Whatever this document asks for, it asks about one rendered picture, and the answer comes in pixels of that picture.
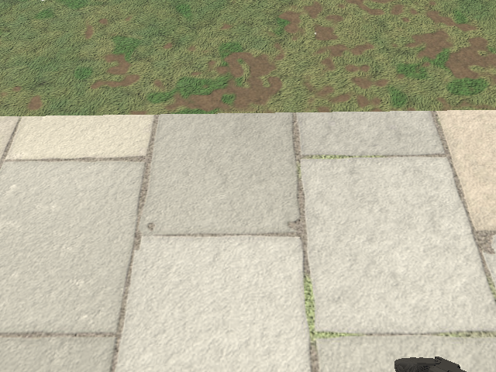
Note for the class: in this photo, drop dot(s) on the robot right hand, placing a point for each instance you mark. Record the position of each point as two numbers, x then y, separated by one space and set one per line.
421 364

